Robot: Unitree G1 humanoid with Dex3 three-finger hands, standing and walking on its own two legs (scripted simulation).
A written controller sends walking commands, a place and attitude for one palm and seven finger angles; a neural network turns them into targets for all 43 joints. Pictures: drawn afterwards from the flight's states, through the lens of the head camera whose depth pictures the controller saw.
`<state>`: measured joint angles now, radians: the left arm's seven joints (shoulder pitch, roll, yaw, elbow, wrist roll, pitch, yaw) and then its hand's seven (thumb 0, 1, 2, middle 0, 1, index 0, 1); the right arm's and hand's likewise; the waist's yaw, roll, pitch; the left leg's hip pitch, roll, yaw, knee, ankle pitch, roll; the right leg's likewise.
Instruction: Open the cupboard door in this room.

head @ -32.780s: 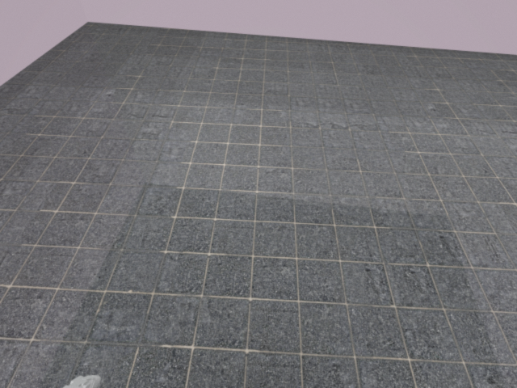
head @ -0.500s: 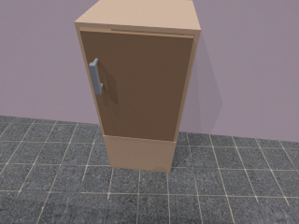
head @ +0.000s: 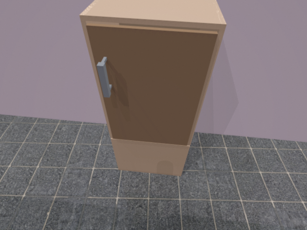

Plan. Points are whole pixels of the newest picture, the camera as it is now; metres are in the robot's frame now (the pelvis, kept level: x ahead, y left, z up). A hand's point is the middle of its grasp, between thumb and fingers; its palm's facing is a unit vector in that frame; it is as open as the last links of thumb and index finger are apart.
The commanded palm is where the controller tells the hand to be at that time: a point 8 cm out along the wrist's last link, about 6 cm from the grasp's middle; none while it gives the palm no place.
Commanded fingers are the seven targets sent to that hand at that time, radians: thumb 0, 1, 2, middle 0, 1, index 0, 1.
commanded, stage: come to a stop and stand still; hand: left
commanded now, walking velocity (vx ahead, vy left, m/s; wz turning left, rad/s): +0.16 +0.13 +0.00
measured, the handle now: (106, 77) +0.59 +0.21 +0.07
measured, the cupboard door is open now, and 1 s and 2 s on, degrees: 0 0 0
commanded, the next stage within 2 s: look again from close up in 0.98 s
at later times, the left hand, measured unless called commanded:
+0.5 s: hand out of the picture +0.09 +0.24 -0.17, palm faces +0.00 -0.97 -0.23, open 7.4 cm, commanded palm none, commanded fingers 0.00 0.90 0.90 -0.20 -0.30 -0.20 -0.30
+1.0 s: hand out of the picture +0.07 +0.24 -0.16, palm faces +0.00 -0.97 -0.23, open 7.4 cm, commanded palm none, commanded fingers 0.00 0.90 0.90 -0.20 -0.30 -0.20 -0.30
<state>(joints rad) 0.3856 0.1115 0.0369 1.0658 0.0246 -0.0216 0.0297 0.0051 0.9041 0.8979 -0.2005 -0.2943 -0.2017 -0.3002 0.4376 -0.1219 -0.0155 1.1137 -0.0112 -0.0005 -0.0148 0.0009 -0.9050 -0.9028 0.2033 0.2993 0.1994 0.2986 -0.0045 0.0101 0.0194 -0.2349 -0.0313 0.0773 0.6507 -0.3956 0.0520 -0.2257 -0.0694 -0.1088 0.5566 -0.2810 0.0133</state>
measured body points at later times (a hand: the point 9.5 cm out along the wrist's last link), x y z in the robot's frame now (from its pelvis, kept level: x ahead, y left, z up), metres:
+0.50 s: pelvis +0.04 +0.05 +0.00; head +0.06 +0.05 +0.45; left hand +0.09 +0.29 -0.15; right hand +0.10 -0.18 -0.15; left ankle +0.07 +0.15 -0.73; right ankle +0.05 -0.06 -0.73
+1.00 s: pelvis +0.04 +0.06 +0.00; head +0.04 +0.05 +0.45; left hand +0.07 +0.29 -0.14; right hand +0.03 -0.16 -0.16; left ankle +0.06 +0.15 -0.73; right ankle +0.05 -0.06 -0.73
